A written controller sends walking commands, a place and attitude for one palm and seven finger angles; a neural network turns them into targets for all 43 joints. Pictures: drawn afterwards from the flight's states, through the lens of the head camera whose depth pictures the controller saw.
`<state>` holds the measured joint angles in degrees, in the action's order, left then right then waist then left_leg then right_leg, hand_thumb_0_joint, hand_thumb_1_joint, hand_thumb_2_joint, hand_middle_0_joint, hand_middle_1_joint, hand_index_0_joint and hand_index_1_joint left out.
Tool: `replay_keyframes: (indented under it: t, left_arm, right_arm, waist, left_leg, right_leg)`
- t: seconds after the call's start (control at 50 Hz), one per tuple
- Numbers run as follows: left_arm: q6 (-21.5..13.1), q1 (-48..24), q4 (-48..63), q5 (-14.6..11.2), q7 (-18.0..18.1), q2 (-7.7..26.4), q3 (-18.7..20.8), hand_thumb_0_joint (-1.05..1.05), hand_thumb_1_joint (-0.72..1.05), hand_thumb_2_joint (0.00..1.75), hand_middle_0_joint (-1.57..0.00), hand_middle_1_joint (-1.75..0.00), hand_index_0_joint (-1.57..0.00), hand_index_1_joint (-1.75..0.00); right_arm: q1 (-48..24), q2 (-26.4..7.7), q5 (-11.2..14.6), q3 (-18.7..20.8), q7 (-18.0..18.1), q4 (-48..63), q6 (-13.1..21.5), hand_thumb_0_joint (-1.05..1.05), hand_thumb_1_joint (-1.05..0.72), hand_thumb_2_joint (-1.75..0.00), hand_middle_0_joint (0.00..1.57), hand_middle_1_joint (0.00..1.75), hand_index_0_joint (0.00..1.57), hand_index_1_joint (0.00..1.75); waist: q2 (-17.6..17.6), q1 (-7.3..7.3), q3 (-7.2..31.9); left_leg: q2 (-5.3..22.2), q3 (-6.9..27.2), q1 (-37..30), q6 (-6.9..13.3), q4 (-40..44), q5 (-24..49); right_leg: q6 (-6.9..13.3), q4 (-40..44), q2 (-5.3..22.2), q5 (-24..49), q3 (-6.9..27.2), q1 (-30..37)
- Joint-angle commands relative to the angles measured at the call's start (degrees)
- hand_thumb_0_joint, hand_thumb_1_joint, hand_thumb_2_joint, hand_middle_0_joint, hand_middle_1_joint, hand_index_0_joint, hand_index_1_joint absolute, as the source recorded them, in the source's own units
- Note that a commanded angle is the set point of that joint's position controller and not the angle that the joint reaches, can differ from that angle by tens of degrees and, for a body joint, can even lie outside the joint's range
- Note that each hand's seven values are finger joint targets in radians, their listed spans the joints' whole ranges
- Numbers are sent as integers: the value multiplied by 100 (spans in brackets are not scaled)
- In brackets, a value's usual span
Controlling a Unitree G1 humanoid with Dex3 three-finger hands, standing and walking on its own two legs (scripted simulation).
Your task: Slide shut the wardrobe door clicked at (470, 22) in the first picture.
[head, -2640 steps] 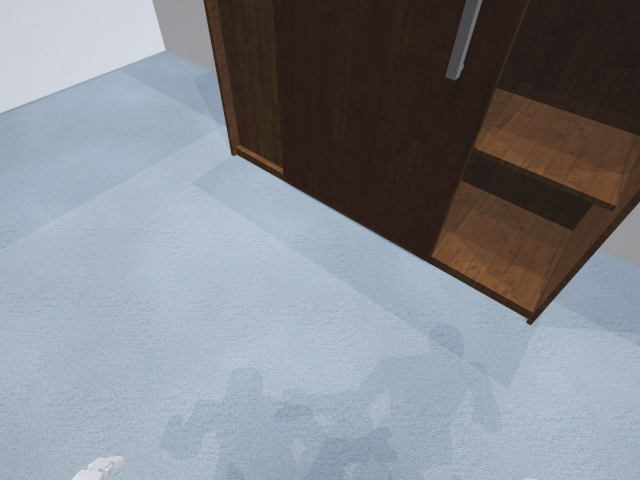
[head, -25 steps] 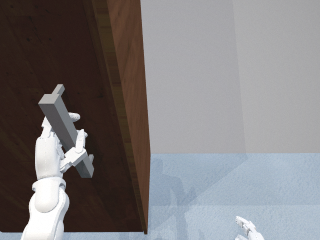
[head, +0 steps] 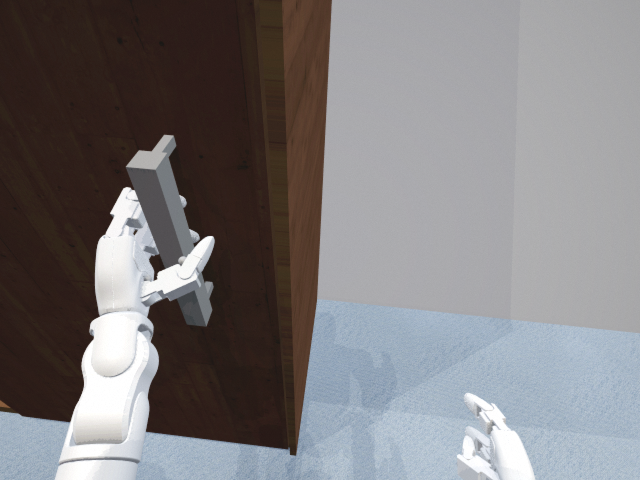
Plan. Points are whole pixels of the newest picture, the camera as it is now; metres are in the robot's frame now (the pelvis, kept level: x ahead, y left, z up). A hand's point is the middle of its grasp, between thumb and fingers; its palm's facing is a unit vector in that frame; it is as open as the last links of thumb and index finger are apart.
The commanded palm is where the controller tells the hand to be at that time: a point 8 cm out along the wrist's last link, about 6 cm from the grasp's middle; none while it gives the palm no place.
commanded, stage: loosen the grip on the handle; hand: left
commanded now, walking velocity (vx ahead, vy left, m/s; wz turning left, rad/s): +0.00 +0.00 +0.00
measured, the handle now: (185, 241) +0.33 +0.21 +0.14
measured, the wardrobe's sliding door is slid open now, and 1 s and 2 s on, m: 0.00 0.00 0.00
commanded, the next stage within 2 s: slip the hand off the handle in 0.40 s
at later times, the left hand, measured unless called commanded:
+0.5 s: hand (187, 261) +0.30 +0.19 +0.15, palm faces +0.26 -0.96 -0.12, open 14.6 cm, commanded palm +0.26 +0.24 +0.15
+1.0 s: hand (131, 259) +0.29 +0.25 +0.15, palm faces +0.32 -0.94 -0.13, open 14.7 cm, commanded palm +0.25 +0.29 +0.15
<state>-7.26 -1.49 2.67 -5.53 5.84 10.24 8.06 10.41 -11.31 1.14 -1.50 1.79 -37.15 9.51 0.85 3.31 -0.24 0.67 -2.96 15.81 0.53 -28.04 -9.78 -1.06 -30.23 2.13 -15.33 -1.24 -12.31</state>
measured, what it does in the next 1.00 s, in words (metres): stands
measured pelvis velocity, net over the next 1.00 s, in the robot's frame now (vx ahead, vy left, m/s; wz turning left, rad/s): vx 0.02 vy -0.02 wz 0.02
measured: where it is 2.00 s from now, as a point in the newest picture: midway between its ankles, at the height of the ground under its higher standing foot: outside the picture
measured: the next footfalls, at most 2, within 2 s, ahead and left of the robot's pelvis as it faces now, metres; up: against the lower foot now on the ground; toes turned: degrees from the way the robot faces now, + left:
none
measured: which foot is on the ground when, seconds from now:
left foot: down 0.00-1.00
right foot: down 0.00-1.00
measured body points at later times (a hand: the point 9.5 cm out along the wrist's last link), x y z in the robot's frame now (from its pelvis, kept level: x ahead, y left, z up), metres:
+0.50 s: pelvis +0.03 -0.03 -0.01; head +0.02 -0.04 +0.44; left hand +0.28 +0.24 +0.16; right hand +0.19 -0.27 -0.10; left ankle +0.06 +0.11 -0.73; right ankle +0.01 -0.13 -0.73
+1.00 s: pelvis +0.02 -0.02 -0.01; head +0.01 -0.03 +0.44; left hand +0.26 +0.30 +0.16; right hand +0.21 -0.25 -0.09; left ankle +0.06 +0.11 -0.73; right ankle +0.01 -0.13 -0.73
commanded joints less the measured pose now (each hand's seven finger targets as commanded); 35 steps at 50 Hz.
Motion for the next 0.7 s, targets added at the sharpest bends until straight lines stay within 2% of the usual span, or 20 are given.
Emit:
replay_keyframes:
  t: [0.0, 0.04, 0.06, 0.08, 0.12, 0.16, 0.18, 0.2, 0.22, 0.28, 0.3, 0.36, 0.46, 0.48, 0.52, 0.54, 0.58, 0.62, 0.64, 0.68]
  left_arm:
    - [-573, -1413, 1077, 417, 235, 700, -137, 0, -31, 32, -45, -140, -45, -140]
    - [-729, -1779, 971, 344, 95, 783, -175, 0, -55, 20, -42, -137, -42, -137]
    - [-821, -1907, 928, 296, 15, 855, -121, 0, -55, 20, -41, -135, -41, -135]
    - [-885, -1903, 867, 259, -51, 913, -69, 0, -55, 20, -40, -133, -40, -133]
    - [-986, -2069, 901, 134, -196, 860, -155, 0, -55, 20, -37, -130, -37, -130]
    - [-1037, -2075, 835, 54, -284, 1012, 14, 0, -55, 20, -34, -127, -34, -127]
    - [-1036, -1986, 751, 34, -286, 1170, 209, 0, -55, 20, -33, -125, -33, -125]
    - [-1020, -1632, 602, -53, -280, 1759, 906, 0, -55, 20, -32, -123, -32, -123]
    - [-1011, -1573, 679, -124, -354, 1572, 759, 0, -55, 20, -30, -122, -30, -122]
    - [-975, -1359, 676, -368, -464, 1790, 1205, 0, -55, 20, -26, -117, -26, -117]
    - [-949, -1190, 667, -456, -516, 1651, 1168, 0, -55, 20, -25, -115, -25, -115]
    - [-877, -833, 881, -577, -630, 1590, 1233, 0, -55, 20, -25, -115, -25, -115]
    - [-816, -372, 1108, -604, -669, 1551, 1284, 0, -55, 20, -25, -115, -25, -115]
    - [-848, -798, 1520, -565, -658, 1412, 1014, 0, -55, 20, -25, -115, -25, -115]
    - [-784, -605, 1178, -559, -609, 1653, 1326, 0, -55, 20, -25, -115, -25, -115]
    - [-781, -688, 1240, -556, -624, 1599, 1249, 0, -55, 20, -25, -115, -25, -115]
    - [-775, -748, 1143, -557, -622, 1815, 1476, 0, -55, 20, -25, -115, -25, -115]
    - [-777, -574, 1173, -611, -670, 1741, 1489, 0, -55, 20, -25, -115, -25, -115]
    - [-755, -486, 1137, -646, -678, 1912, 1704, 0, -55, 20, -25, -115, -25, -115]
    - [-705, -387, 955, -723, -736, 2025, 1883, 0, -55, 20, -25, -115, -25, -115]
  right_arm:
    - [-520, -752, -25, 208, 71, 916, 405, 0, -90, -90, 20, 30, 20, 30]
    - [-610, -747, -16, 170, 113, 887, 444, 0, -90, -90, 20, 30, 20, 30]
    - [-605, -767, -21, 183, 134, 858, 478, 0, -90, -90, 20, 30, 20, 30]
    - [-609, -760, -16, 174, 150, 831, 493, 0, -90, -90, 20, 30, 20, 30]
    - [-616, -743, -5, 176, 174, 833, 573, 0, -90, -90, 20, 30, 20, 30]
    - [-582, -774, -20, 200, 204, 785, 643, 0, -90, -90, 20, 30, 20, 30]
    - [-560, -783, -27, 210, 214, 739, 654, 0, -90, -90, 20, 30, 20, 30]
    - [-482, -841, -28, 245, 223, 730, 643, 0, -90, -90, 20, 30, 20, 30]
    - [-591, -808, -45, 213, 227, 771, 638, 0, -90, -90, 20, 30, 20, 30]
    - [-527, -833, -36, 246, 257, 683, 654, 0, -90, -90, 20, 30, 20, 30]
    - [-475, -828, -28, 253, 255, 691, 651, 0, -90, -90, 20, 30, 20, 30]
    - [-394, -829, -11, 288, 244, 691, 620, 0, -90, -90, 20, 30, 20, 30]
    - [-275, -844, -7, 335, 218, 733, 554, 0, -90, -90, 20, 30, 20, 30]
    - [-331, -836, 5, 315, 217, 782, 559, 0, -90, -90, 20, 30, 20, 30]
    - [-275, -840, 13, 342, 246, 715, 525, 0, -90, -90, 20, 30, 20, 30]
    - [-302, -840, 14, 324, 255, 739, 503, 0, -90, -90, 20, 30, 20, 30]
    - [-282, -843, 18, 322, 287, 707, 457, 0, -90, -90, 20, 30, 20, 30]
    - [-334, -801, 28, 306, 281, 767, 424, 0, -90, -90, 20, 30, 20, 30]
    - [-327, -804, 28, 312, 291, 760, 398, 0, -90, -90, 20, 30, 20, 30]
    - [-340, -802, 51, 293, 308, 752, 331, 0, -90, -90, 20, 30, 20, 30]
  waist:
    - [-157, -176, 672]
    - [-69, -231, 297]
    - [10, -247, 291]
    - [-61, -210, 226]
    - [-258, -237, 277]
    - [-229, -228, 390]
    - [-176, -166, 454]
    - [-96, -43, 595]
    - [-99, -38, 641]
    - [90, 5, 788]
    - [41, -15, 862]
    - [-55, 35, 1145]
    - [80, 41, 1254]
    - [31, -25, 1347]
    - [104, -7, 1180]
    - [81, -40, 1186]
    - [54, -25, 1159]
    - [-108, 19, 1225]
    - [-64, 47, 1287]
    - [-39, 68, 1144]
  left_leg:
    - [133, 387, -521, -29, 614, -1597]
    - [114, 311, -345, 8, 492, -1794]
    - [94, 266, -323, 25, 393, -1758]
    - [91, 233, -316, 27, 345, -1753]
    - [37, 145, -321, 50, 165, -1636]
    - [8, 104, -285, 65, 29, -1458]
    - [-1, 86, -254, 65, -4, -1408]
    - [-12, 50, -167, 69, -65, -1215]
    - [-42, 14, -168, 92, -111, -987]
    - [-46, -5, -156, 90, -254, -303]
    - [-67, -24, -177, 96, -297, -40]
    - [-103, -63, -253, 84, -362, 446]
    - [-107, -72, -210, 82, -467, 648]
    - [-114, -71, -307, 94, -467, 665]
    - [-81, -64, -226, 82, -482, 539]
    - [-105, -68, -217, 96, -485, 510]
    - [-92, -58, -185, 87, -492, 440]
    - [-93, -56, -214, 82, -484, 504]
    - [-87, -55, -202, 79, -485, 570]
    - [-80, -55, -104, 68, -483, 567]
  right_leg:
    - [154, 386, -234, -515, -158, -623]
    - [148, 493, -213, -870, -77, -745]
    - [140, 527, -209, -1012, -32, -783]
    - [146, 590, -193, -1105, 19, -808]
    - [137, 624, -176, -1234, 95, -885]
    - [126, 643, -156, -1263, 156, -893]
    - [118, 700, -138, -1332, 200, -854]
    - [121, 791, -117, -1377, 296, -701]
    - [101, 781, -89, -1186, 322, -627]
    - [73, 703, -55, -376, 349, -431]
    - [62, 583, -65, 125, 308, -381]
    - [38, 279, -99, 1098, 164, -264]
    - [-2, 93, -120, 1518, 90, -310]
    - [11, 77, -129, 1441, 61, -334]
    - [7, 124, -151, 1256, 86, -443]
    - [5, 125, -147, 1213, 93, -470]
    - [16, 139, -158, 1067, 102, -497]
    - [31, 102, -157, 1169, 85, -435]
    - [36, 71, -166, 1282, 67, -369]
    - [38, 89, -169, 1300, 58, -362]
